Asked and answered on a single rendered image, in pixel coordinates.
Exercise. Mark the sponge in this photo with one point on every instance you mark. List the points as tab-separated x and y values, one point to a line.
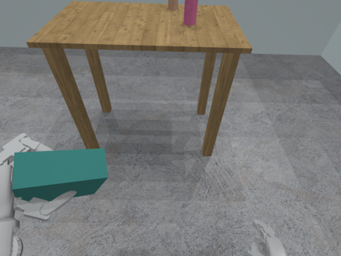
49	174

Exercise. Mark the left robot forearm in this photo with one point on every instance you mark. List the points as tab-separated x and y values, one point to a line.
10	243

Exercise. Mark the table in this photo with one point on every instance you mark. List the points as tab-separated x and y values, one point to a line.
97	26

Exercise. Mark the left robot hand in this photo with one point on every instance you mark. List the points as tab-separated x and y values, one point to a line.
37	208

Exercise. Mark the right robot hand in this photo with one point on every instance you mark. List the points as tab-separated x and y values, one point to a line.
272	246

